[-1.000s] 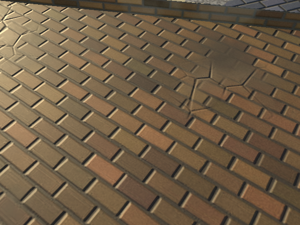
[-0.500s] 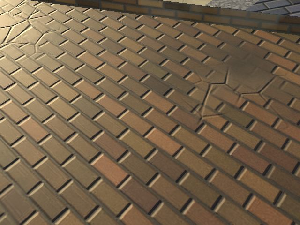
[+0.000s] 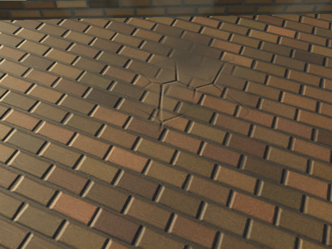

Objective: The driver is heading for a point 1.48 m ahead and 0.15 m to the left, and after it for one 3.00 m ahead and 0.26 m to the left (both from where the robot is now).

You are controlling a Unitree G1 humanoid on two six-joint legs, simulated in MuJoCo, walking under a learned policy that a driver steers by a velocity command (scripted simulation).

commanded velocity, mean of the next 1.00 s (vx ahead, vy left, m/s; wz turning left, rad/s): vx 0.00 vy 0.00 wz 0.08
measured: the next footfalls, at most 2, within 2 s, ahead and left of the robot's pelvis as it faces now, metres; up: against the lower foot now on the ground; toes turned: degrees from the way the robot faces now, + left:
right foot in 0.34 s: +0.02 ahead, -0.17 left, +0.00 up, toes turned -10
left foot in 0.86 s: +0.04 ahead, +0.10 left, +0.00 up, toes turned +8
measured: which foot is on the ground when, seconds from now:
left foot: down 0.00-0.52, up 0.54-0.84, down 0.86-1.00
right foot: up 0.00-0.32, down 0.34-0.88, up 0.90-1.00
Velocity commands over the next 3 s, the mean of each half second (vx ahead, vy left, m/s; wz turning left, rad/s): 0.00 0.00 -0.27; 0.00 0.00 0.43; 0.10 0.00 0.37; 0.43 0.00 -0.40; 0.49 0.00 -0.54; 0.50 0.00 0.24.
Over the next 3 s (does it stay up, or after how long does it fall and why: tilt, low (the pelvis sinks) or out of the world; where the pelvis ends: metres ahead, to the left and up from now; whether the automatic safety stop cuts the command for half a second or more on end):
stays up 0.85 0.02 -0.20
